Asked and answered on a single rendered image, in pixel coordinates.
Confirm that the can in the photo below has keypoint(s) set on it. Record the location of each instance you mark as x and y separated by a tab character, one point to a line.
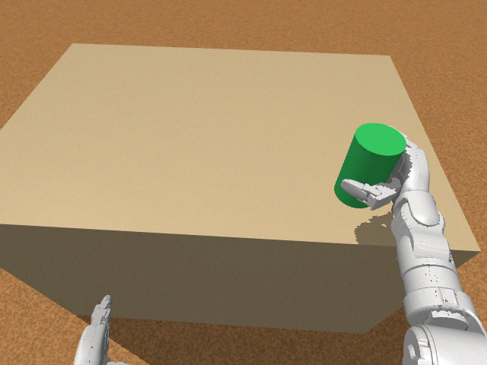
373	153

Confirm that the right robot hand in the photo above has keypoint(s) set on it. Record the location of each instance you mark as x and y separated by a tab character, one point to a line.
410	173

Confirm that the left robot hand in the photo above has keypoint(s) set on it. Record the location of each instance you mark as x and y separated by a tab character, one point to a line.
94	343

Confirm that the right robot arm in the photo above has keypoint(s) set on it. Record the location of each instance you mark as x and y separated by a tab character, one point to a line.
445	327

